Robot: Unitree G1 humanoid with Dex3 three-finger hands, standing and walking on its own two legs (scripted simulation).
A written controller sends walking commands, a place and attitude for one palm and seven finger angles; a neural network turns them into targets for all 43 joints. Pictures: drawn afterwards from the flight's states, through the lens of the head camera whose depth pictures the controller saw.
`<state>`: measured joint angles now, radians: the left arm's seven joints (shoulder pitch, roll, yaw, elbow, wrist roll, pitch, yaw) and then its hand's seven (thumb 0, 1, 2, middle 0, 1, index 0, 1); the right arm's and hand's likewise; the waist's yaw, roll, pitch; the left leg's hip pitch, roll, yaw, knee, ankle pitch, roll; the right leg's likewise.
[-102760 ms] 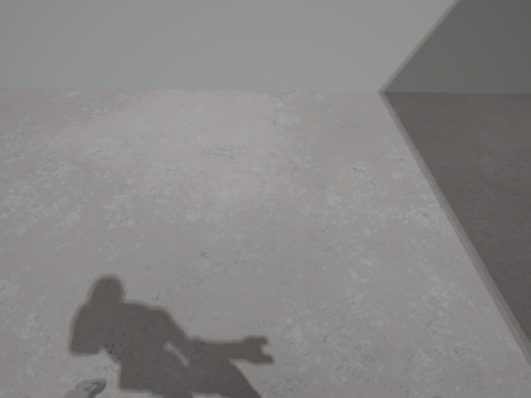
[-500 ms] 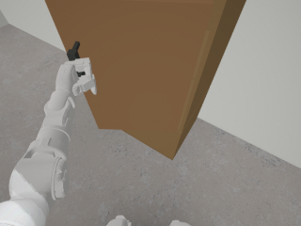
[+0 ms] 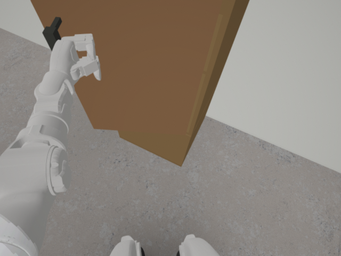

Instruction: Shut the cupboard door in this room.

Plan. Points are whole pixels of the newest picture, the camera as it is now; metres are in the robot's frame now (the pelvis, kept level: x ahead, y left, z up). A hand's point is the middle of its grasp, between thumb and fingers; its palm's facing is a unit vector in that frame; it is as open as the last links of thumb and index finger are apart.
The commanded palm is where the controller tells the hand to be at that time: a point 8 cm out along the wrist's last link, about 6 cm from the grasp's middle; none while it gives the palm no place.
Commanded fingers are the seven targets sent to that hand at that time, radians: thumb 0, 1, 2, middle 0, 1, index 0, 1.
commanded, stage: push the door shut along its arc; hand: left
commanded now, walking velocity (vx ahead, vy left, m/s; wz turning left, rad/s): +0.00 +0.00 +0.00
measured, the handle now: (63, 48) +0.59 +0.19 +0.12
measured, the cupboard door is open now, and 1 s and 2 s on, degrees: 23 15 9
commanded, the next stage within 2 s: pull the fist back off the door in 0.96 s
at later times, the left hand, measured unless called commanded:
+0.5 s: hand (102, 48) +0.57 +0.10 +0.13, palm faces -0.29 -0.96 -0.01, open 3.0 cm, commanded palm +0.58 +0.13 +0.12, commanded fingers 0.00 0.90 0.90 -1.30 -1.50 -1.30 -1.50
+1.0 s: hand (114, 43) +0.58 +0.07 +0.13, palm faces -0.36 -0.93 -0.01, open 3.7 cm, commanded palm +0.63 +0.08 +0.12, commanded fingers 0.00 0.90 0.90 -1.30 -1.50 -1.30 -1.50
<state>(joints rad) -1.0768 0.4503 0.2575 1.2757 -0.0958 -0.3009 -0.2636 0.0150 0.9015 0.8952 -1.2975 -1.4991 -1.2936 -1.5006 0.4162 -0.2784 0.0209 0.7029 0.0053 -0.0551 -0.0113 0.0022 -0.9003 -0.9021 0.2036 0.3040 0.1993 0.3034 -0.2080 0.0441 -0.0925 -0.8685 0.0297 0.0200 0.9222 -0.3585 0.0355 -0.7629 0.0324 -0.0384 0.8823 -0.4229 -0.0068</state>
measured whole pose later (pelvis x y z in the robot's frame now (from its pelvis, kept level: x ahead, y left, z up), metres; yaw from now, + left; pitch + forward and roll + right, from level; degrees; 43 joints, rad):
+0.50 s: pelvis +0.00 +0.00 -0.01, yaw +0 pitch +23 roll -4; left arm -1.30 0.58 0.26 1.38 -0.05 -0.22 -0.38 0.00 0.87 0.92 -1.30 -1.50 -1.29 -1.50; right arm 0.45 -0.29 0.03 0.70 -0.01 -0.04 -0.02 0.00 -0.90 -0.90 0.20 0.30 0.20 0.30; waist -0.27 0.05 -0.09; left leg -1.01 0.05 0.00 1.00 -0.39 0.03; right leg -0.89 0.05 -0.06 0.94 -0.44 -0.01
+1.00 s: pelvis -0.01 +0.00 -0.03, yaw +0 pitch +25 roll -5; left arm -1.48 0.57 0.16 1.42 -0.05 -0.16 -0.36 0.05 1.04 1.02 -1.30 -1.50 -1.29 -1.50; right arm 0.42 -0.27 0.04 0.76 -0.03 -0.12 -0.03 0.00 -0.90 -0.90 0.21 0.30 0.20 0.30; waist -0.29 0.06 -0.08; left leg -1.12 0.04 -0.02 1.08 -0.40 0.04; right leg -1.00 0.04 -0.07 1.02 -0.46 -0.01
